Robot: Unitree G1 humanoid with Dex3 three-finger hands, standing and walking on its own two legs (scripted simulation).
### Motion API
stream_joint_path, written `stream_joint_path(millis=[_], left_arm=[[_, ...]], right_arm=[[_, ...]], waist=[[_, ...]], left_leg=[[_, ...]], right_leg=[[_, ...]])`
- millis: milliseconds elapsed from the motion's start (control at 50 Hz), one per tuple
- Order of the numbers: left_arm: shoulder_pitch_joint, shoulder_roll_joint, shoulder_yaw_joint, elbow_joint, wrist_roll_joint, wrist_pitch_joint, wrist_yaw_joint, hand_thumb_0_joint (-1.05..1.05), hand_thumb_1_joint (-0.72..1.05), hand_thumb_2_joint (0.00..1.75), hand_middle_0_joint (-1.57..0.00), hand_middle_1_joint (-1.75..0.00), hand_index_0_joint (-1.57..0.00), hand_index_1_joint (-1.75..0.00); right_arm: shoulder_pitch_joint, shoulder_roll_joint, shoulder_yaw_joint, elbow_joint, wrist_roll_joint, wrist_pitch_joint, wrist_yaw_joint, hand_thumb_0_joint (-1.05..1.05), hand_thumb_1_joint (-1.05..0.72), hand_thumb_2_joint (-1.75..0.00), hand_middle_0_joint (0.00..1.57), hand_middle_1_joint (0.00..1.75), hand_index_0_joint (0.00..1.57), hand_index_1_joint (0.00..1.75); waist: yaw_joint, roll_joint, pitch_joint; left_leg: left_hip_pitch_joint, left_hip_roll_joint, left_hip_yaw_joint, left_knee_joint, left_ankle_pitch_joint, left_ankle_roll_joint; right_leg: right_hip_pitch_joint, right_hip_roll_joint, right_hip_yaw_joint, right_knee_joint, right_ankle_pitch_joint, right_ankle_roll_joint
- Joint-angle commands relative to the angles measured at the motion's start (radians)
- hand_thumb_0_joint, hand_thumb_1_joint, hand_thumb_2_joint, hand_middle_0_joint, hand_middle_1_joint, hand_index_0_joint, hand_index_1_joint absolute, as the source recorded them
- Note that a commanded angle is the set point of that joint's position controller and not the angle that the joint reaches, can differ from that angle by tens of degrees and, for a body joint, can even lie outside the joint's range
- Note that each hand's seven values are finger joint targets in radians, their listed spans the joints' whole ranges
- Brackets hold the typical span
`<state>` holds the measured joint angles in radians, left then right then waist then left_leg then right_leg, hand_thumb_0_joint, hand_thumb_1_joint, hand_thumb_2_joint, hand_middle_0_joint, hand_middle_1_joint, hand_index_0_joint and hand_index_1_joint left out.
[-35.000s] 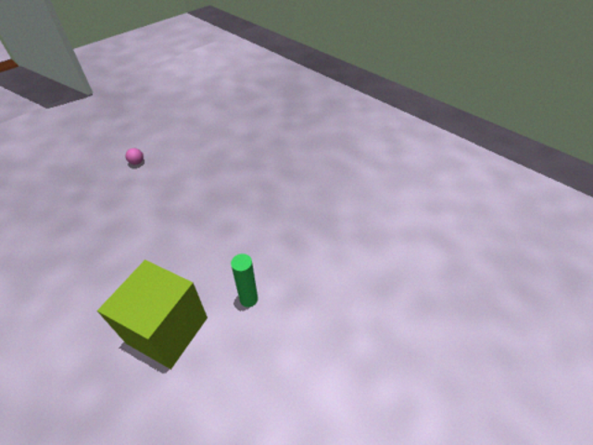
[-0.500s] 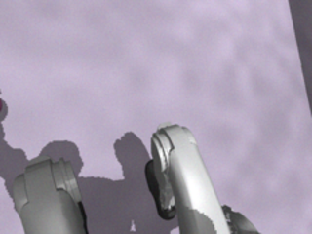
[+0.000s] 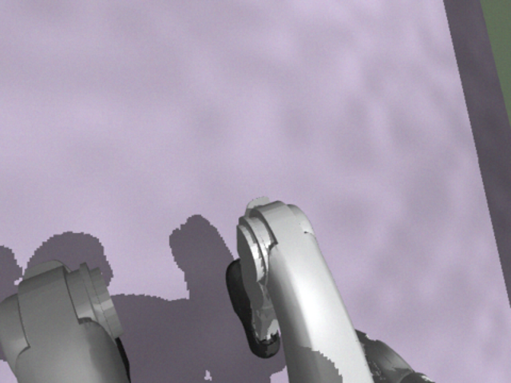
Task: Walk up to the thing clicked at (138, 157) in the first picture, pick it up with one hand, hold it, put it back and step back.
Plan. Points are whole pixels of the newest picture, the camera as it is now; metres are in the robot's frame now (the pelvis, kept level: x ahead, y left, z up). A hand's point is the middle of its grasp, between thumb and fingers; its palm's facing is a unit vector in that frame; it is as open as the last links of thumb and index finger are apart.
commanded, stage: rest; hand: left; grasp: from above
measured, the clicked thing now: out of the picture +0.45 +0.33 -0.25
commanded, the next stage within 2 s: open in 0.40 s
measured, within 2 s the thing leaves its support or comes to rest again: neither
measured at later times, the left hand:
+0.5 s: hand out of the picture +0.44 +0.33 -0.22, palm faces -0.42 -0.15 -0.89, open 10.5 cm
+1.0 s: hand out of the picture +0.45 +0.33 -0.23, palm faces -0.40 -0.14 -0.91, open 12.6 cm
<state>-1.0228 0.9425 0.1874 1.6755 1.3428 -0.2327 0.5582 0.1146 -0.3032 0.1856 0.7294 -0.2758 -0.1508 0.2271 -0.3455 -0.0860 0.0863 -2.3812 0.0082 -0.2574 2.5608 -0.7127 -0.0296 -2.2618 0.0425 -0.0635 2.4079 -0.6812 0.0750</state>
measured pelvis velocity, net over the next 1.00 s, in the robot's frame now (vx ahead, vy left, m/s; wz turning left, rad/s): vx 0.00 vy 0.00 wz -0.03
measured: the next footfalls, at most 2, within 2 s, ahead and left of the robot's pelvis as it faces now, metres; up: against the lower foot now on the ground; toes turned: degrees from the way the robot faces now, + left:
none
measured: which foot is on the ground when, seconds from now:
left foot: down 0.00-1.00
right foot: down 0.00-1.00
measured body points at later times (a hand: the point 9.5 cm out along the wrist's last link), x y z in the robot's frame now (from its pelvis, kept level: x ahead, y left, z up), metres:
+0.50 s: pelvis +0.00 +0.00 +0.00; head +0.25 +0.12 +0.35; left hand +0.46 +0.34 -0.17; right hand +0.05 -0.26 -0.07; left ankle +0.06 +0.13 -0.26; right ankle +0.11 -0.14 -0.26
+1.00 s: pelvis +0.00 +0.00 +0.00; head +0.25 +0.13 +0.34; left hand +0.47 +0.33 -0.18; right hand +0.05 -0.25 -0.06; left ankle +0.06 +0.13 -0.26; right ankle +0.11 -0.14 -0.26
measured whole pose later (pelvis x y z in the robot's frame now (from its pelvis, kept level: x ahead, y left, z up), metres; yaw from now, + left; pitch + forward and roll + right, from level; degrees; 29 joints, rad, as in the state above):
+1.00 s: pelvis +0.00 +0.00 +0.00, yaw -2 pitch +27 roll -15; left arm -1.05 1.01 0.16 1.75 1.36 -0.23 0.63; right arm 0.10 -0.32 0.27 0.71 -0.31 -0.22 0.27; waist -0.38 -0.12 0.12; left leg -2.37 0.01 -0.29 2.59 -0.72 -0.02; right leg -2.24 0.05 -0.09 2.40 -0.67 0.07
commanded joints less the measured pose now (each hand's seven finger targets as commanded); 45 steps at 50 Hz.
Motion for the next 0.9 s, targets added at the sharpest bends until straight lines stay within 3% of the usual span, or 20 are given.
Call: stream_joint_path(millis=[0,40,60,80,140,160,220,240,340,400,440,480,620,740,820,840,880], left_arm=[[-0.265,0.267,0.025,-0.128,-0.007,-0.003,0.046,0.0,0.7,0.92,-1.02,-0.83,-1.04,-0.81],[-0.26,0.263,0.027,-0.124,-0.012,-0.002,0.051,0.0,0.7,0.9,-1.04,-0.8,-1.04,-0.79],[-0.272,0.26,0.026,-0.121,-0.014,-0.005,0.052,0.0,0.7,0.89,-1.03,-0.79,-1.04,-0.78],[-0.253,0.269,0.03,-0.108,-0.019,-0.006,0.055,0.0,0.68,0.89,-1.02,-0.79,-1.03,-0.78],[-0.242,0.251,0.024,-0.104,-0.018,-0.005,0.06,0.0,0.7,0.9,-1.03,-0.8,-1.04,-0.79],[-0.259,0.226,-0.008,-0.096,-0.014,-0.005,0.055,0.0,0.71,0.91,-1.05,-0.79,-1.05,-0.78],[-0.261,0.245,0.004,-0.066,-0.023,-0.01,0.052,0.0,0.71,0.92,-1.05,-0.79,-1.05,-0.79],[-0.234,0.257,0.012,-0.064,-0.023,-0.012,0.056,0.0,0.72,0.9,-1.05,-0.79,-1.05,-0.79],[-0.263,0.238,-0.015,-0.028,-0.026,-0.022,0.062,0.0,0.75,0.92,-1.07,-0.81,-1.08,-0.81],[-0.265,0.244,-0.03,-0.011,-0.015,-0.026,0.059,0.0,0.75,0.92,-1.08,-0.79,-1.08,-0.78],[-0.25,0.259,-0.03,-0.002,-0.021,-0.03,0.065,0.0,0.75,0.91,-1.07,-0.79,-1.08,-0.79],[-0.248,0.247,-0.039,0.011,-0.019,-0.031,0.072,0.0,0.75,0.89,-1.07,-0.8,-1.08,-0.79],[-0.277,0.25,-0.057,-0.006,-0.017,-0.033,0.076,0.0,0.19,0.77,-0.56,-0.77,-0.57,-0.76],[-0.284,0.255,-0.061,-0.019,-0.01,-0.036,0.094,0.0,-0.21,0.78,-0.34,-0.81,-0.35,-0.8],[-0.294,0.278,-0.041,-0.037,-0.001,-0.024,0.108,0.0,-0.32,0.84,-0.26,-0.87,-0.27,-0.87],[-0.295,0.303,-0.022,-0.051,-0.001,-0.02,0.116,0.0,-0.33,0.86,-0.25,-0.88,-0.25,-0.88],[-0.279,0.289,-0.023,-0.04,-0.002,-0.007,0.119,0.0,-0.39,0.9,-0.2,-0.92,-0.2,-0.92]], right_arm=[[0.192,-0.322,-0.095,0.002,-0.001,-0.008,-0.005,0.0,-0.91,-0.9,0.2,0.3,0.2,0.3],[0.187,-0.319,-0.088,0.004,-0.003,-0.01,-0.001,0.0,-0.91,-0.9,0.2,0.3,0.2,0.3],[0.19,-0.326,-0.087,0.002,-0.007,-0.012,0.002,0.0,-0.91,-0.9,0.2,0.3,0.2,0.3],[0.176,-0.32,-0.081,0.0,-0.003,-0.013,0.002,0.0,-0.91,-0.91,0.2,0.3,0.2,0.3],[0.178,-0.324,-0.085,0.0,-0.005,-0.009,0.002,0.0,-0.91,-0.9,0.2,0.3,0.2,0.3],[0.174,-0.321,-0.08,-0.002,-0.01,-0.015,0.007,0.0,-0.91,-0.9,0.2,0.3,0.2,0.3],[0.18,-0.325,-0.071,-0.002,-0.008,-0.022,0.011,0.0,-0.91,-0.9,0.2,0.3,0.2,0.3],[0.178,-0.328,-0.068,0.002,-0.007,-0.018,0.007,0.0,-0.91,-0.9,0.2,0.3,0.2,0.3],[0.16,-0.336,-0.06,-0.011,-0.011,-0.023,0.01,0.0,-0.91,-0.91,0.2,0.3,0.2,0.3],[0.163,-0.323,-0.033,-0.014,-0.018,-0.029,0.015,0.0,-0.91,-0.9,0.2,0.3,0.2,0.3],[0.147,-0.323,-0.026,-0.014,-0.016,-0.029,0.011,0.0,-0.91,-0.9,0.2,0.3,0.2,0.3],[0.154,-0.33,-0.026,-0.015,-0.02,-0.03,0.01,0.0,-0.91,-0.9,0.2,0.3,0.2,0.3],[0.145,-0.329,-0.007,-0.026,-0.018,-0.043,0.013,0.0,-0.9,-0.9,0.2,0.3,0.2,0.3],[0.145,-0.337,-0.008,-0.025,-0.022,-0.059,0.022,0.0,-0.9,-0.9,0.2,0.3,0.2,0.3],[0.145,-0.349,-0.016,-0.026,-0.026,-0.07,0.027,0.0,-0.9,-0.9,0.2,0.3,0.2,0.3],[0.144,-0.349,-0.016,-0.02,-0.025,-0.068,0.026,0.0,-0.9,-0.9,0.2,0.3,0.2,0.3],[0.138,-0.343,-0.016,-0.019,-0.025,-0.071,0.031,0.0,-0.9,-0.9,0.2,0.3,0.2,0.3]], waist=[[-0.027,0.49,-0.64],[-0.027,0.493,-0.643],[-0.042,0.497,-0.633],[-0.028,0.482,-0.638],[-0.031,0.492,-0.635],[-0.047,0.503,-0.624],[-0.057,0.468,-0.592],[-0.039,0.468,-0.608],[-0.059,0.468,-0.566],[-0.074,0.448,-0.558],[-0.058,0.443,-0.562],[-0.066,0.452,-0.552],[-0.076,0.435,-0.535],[-0.077,0.462,-0.537],[-0.075,0.505,-0.543],[-0.061,0.521,-0.572],[-0.062,0.525,-0.578]], left_leg=[[0.548,0.012,0.153,-0.266,0.218,0.033],[0.553,0.013,0.153,-0.26,0.233,0.033],[0.555,0.014,0.15,-0.253,0.247,0.031],[0.537,0.016,0.147,-0.255,0.237,0.034],[0.547,0.015,0.143,-0.268,0.243,0.031],[0.554,0.015,0.145,-0.259,0.236,0.03],[0.524,0.016,0.137,-0.254,0.214,0.034],[0.531,0.016,0.134,-0.265,0.221,0.033],[0.503,0.017,0.127,-0.265,0.188,0.032],[0.507,0.019,0.125,-0.25,0.191,0.035],[0.489,0.019,0.124,-0.251,0.177,0.037],[0.489,0.019,0.125,-0.262,0.173,0.035],[0.488,0.022,0.111,-0.252,0.165,0.034],[0.504,0.023,0.112,-0.254,0.171,0.031],[0.538,0.026,0.106,-0.269,0.171,0.023],[0.547,0.028,0.105,-0.274,0.18,0.021],[0.545,0.028,0.108,-0.264,0.205,0.02]], right_leg=[[0.306,0.03,-0.183,-0.188,0.267,-0.088],[0.312,0.031,-0.181,-0.187,0.278,-0.088],[0.31,0.029,-0.186,-0.182,0.287,-0.087],[0.321,0.033,-0.183,-0.188,0.283,-0.089],[0.316,0.033,-0.189,-0.185,0.287,-0.087],[0.305,0.033,-0.188,-0.179,0.284,-0.086],[0.308,0.033,-0.192,-0.189,0.268,-0.084],[0.316,0.035,-0.193,-0.192,0.27,-0.085],[0.295,0.036,-0.199,-0.184,0.245,-0.086],[0.309,0.037,-0.2,-0.187,0.252,-0.08],[0.316,0.042,-0.197,-0.196,0.243,-0.082],[0.321,0.043,-0.198,-0.2,0.239,-0.083],[0.304,0.042,-0.209,-0.191,0.235,-0.08],[0.306,0.045,-0.209,-0.187,0.243,-0.08],[0.293,0.042,-0.214,-0.181,0.238,-0.082],[0.304,0.046,-0.213,-0.185,0.243,-0.085],[0.317,0.046,-0.209,-0.178,0.268,-0.085]])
